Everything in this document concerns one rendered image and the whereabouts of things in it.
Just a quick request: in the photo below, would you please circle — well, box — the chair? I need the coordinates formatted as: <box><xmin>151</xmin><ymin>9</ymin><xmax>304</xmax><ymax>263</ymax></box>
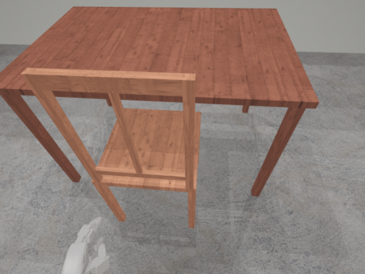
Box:
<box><xmin>21</xmin><ymin>68</ymin><xmax>201</xmax><ymax>228</ymax></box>

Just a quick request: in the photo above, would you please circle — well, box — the table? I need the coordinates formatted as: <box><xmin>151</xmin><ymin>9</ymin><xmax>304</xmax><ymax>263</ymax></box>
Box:
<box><xmin>0</xmin><ymin>6</ymin><xmax>319</xmax><ymax>196</ymax></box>

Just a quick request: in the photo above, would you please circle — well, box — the robot left hand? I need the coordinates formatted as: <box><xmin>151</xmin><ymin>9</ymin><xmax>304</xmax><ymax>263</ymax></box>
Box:
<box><xmin>62</xmin><ymin>216</ymin><xmax>110</xmax><ymax>274</ymax></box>

